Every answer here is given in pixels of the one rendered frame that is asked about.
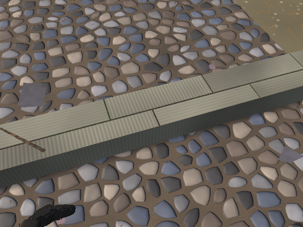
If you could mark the robot left hand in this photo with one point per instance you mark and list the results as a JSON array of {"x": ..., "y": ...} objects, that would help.
[{"x": 47, "y": 214}]

